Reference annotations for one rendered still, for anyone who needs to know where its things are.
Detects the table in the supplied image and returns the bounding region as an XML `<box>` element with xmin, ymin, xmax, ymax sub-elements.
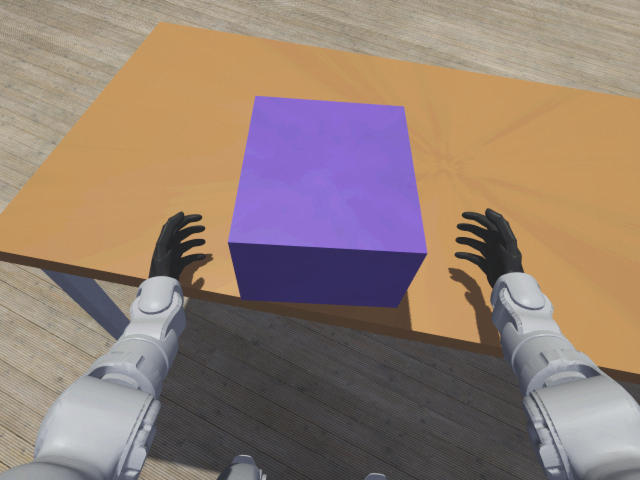
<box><xmin>0</xmin><ymin>22</ymin><xmax>640</xmax><ymax>385</ymax></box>

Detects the left robot shin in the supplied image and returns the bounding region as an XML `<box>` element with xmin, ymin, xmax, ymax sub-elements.
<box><xmin>231</xmin><ymin>455</ymin><xmax>257</xmax><ymax>467</ymax></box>

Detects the robot left upper arm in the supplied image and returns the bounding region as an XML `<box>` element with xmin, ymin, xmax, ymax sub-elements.
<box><xmin>0</xmin><ymin>375</ymin><xmax>161</xmax><ymax>480</ymax></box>

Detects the robot right upper arm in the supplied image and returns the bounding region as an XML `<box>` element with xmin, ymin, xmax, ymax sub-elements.
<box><xmin>522</xmin><ymin>375</ymin><xmax>640</xmax><ymax>480</ymax></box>

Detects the robot right forearm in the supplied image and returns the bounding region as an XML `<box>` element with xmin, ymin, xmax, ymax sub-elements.
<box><xmin>490</xmin><ymin>272</ymin><xmax>640</xmax><ymax>422</ymax></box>

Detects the robot right hand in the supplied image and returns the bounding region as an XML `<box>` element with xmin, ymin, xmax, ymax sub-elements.
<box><xmin>455</xmin><ymin>208</ymin><xmax>524</xmax><ymax>289</ymax></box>

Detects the robot left hand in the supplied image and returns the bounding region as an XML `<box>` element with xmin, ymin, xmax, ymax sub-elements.
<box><xmin>148</xmin><ymin>212</ymin><xmax>206</xmax><ymax>281</ymax></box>

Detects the carton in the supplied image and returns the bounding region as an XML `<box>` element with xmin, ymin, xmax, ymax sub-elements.
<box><xmin>228</xmin><ymin>96</ymin><xmax>428</xmax><ymax>308</ymax></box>

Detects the robot left forearm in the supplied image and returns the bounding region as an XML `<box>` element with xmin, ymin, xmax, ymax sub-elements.
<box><xmin>34</xmin><ymin>276</ymin><xmax>186</xmax><ymax>459</ymax></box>

